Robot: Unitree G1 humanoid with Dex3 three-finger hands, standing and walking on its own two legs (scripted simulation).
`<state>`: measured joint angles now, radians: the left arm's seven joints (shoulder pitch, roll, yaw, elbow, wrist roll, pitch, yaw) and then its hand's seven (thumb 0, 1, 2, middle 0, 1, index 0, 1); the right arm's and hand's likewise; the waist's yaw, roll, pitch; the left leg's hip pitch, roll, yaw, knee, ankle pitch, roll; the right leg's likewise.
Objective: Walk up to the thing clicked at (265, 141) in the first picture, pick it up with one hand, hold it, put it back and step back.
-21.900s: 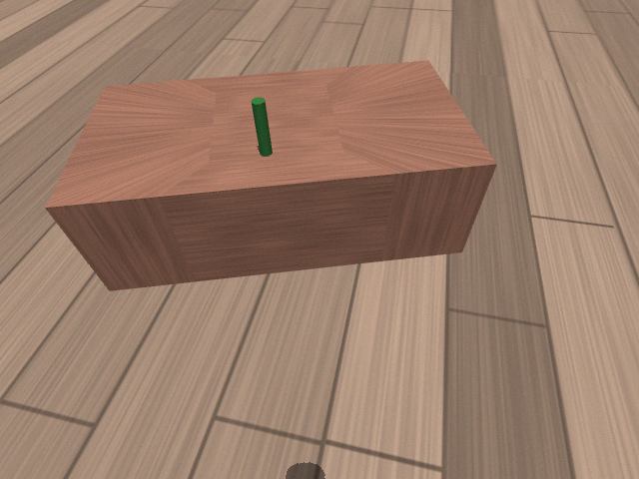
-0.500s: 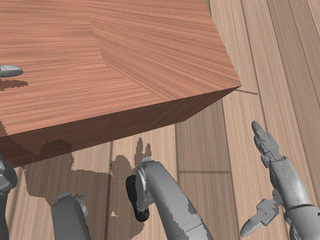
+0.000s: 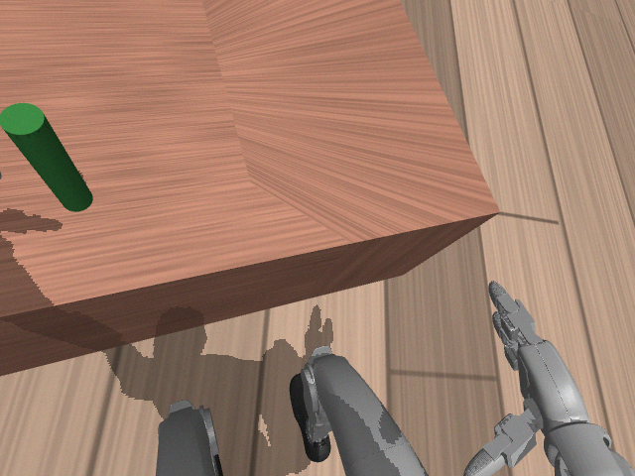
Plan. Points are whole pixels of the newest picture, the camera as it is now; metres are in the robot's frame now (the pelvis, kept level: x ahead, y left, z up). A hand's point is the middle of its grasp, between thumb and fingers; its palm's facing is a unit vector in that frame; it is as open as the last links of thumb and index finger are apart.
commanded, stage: home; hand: left
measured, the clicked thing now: (54, 165) +0.56 +0.21 -0.09
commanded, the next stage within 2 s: none
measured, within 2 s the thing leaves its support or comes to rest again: neither
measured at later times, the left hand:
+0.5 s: hand out of the picture +0.45 +0.30 +0.06, palm faces +0.27 -0.90 -0.35, open 17.5 cm
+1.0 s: hand (81, 446) +0.23 +0.17 +0.03, palm faces +0.16 -0.96 -0.23, open 17.6 cm
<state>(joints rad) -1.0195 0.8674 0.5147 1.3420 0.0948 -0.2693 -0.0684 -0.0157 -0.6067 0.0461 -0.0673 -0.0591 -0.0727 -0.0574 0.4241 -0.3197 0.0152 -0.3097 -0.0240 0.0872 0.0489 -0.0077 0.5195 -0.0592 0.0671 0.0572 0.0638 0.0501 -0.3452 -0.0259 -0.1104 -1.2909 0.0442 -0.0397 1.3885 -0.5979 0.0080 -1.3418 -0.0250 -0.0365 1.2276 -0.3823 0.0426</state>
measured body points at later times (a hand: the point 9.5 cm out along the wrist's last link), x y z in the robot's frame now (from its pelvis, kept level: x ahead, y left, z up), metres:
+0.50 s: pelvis +0.04 +0.00 +0.07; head +0.13 +0.03 +0.51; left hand +0.43 +0.35 +0.08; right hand +0.21 -0.22 +0.05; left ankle +0.02 +0.11 -0.60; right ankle +0.10 -0.15 -0.60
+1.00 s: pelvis +0.06 -0.02 +0.09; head +0.08 -0.02 +0.54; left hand +0.22 +0.22 +0.05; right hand +0.23 -0.24 +0.05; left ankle +0.02 +0.11 -0.60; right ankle +0.10 -0.15 -0.60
